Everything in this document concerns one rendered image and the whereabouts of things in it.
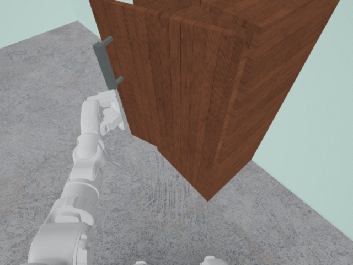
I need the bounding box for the robot left upper arm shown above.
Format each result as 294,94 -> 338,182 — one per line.
20,222 -> 95,265

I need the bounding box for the left robot forearm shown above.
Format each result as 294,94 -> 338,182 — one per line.
28,133 -> 106,263

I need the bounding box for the robot left hand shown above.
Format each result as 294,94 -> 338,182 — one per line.
81,90 -> 125,138

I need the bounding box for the cupboard door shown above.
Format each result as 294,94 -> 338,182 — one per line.
89,0 -> 247,172

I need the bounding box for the handle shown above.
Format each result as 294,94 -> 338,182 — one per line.
92,36 -> 124,90

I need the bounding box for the robot right shin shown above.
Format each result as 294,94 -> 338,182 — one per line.
204,256 -> 215,261

